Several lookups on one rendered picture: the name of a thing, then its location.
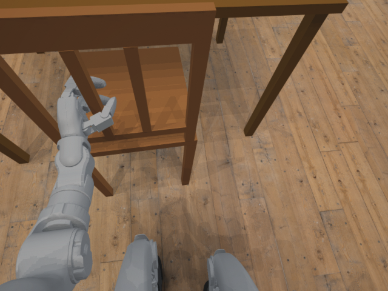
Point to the left robot forearm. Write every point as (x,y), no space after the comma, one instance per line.
(71,197)

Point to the chair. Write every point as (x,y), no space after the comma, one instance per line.
(153,108)

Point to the robot right shin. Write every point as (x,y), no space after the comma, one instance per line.
(217,251)

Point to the left robot hand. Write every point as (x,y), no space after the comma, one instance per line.
(72,111)

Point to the right robot thigh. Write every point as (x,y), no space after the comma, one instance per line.
(228,274)

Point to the left robot upper arm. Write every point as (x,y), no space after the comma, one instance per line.
(52,261)

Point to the table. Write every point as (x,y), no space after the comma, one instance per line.
(315,12)

